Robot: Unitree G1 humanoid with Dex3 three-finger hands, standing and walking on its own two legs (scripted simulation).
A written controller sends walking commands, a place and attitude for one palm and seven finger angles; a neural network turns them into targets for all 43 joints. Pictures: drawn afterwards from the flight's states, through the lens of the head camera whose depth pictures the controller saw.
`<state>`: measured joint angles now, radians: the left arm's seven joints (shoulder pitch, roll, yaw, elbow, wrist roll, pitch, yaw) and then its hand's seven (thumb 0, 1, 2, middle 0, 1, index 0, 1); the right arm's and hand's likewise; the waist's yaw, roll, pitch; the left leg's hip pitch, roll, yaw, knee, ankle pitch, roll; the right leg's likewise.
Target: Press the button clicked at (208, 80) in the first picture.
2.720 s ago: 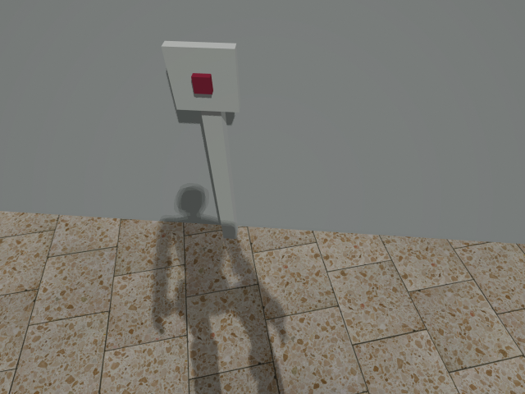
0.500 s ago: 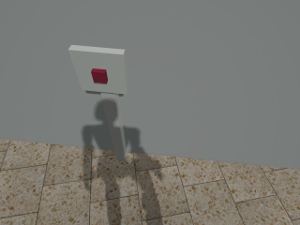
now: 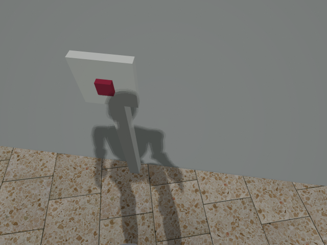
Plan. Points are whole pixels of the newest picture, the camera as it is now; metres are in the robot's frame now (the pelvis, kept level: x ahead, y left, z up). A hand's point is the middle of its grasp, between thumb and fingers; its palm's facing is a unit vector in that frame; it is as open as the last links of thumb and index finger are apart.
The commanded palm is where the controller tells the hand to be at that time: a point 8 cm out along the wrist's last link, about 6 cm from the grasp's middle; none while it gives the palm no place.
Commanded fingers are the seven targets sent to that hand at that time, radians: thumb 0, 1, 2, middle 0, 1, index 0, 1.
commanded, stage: come to a stop and stand still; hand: left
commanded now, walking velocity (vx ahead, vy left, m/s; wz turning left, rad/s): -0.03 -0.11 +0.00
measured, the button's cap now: (105, 86) +0.52 +0.21 +0.04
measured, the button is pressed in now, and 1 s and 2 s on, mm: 0 0 0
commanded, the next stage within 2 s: look again from close up in 0.64 s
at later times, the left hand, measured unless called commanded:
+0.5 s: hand out of the picture +0.01 +0.14 -0.16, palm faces +0.01 -0.97 -0.23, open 7.3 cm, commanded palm none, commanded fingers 0.00 0.90 0.90 -0.20 -0.30 -0.20 -0.30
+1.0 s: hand out of the picture -0.01 +0.16 -0.17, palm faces +0.01 -0.98 -0.20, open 7.3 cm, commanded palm none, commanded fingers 0.00 0.90 0.90 -0.20 -0.30 -0.20 -0.30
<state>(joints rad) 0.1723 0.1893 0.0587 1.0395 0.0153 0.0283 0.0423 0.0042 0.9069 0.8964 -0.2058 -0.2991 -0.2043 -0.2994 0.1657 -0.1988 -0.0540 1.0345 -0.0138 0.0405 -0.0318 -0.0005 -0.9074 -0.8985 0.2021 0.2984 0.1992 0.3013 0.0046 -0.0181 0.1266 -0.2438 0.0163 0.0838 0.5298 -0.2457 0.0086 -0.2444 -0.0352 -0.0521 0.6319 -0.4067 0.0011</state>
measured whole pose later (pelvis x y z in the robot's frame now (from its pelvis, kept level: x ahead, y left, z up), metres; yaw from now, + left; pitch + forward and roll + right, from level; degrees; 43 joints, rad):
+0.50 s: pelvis -0.03 -0.04 +0.01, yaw +0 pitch -1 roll +0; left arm 0.20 0.16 0.02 1.11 0.01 0.01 0.03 0.01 0.93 0.90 -0.21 -0.30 -0.20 -0.30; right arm 0.27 -0.17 -0.03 1.14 -0.01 0.03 -0.03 0.00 -0.91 -0.90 0.20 0.30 0.20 0.30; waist -0.04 0.02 0.06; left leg -0.21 0.07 0.04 0.42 -0.19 -0.05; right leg -0.13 0.03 -0.01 0.44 -0.28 -0.03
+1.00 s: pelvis -0.02 -0.01 +0.00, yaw -1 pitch -1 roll +0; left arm 0.30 0.14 -0.01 1.08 0.02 -0.01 0.04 0.01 0.91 0.90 -0.21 -0.30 -0.20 -0.30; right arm 0.29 -0.17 0.00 1.05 -0.02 -0.01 -0.03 0.01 -0.93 -0.90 0.20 0.30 0.20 0.30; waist -0.01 0.01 0.00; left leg -0.25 0.01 0.04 0.57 -0.30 0.01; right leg -0.19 -0.01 0.01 0.54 -0.33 0.01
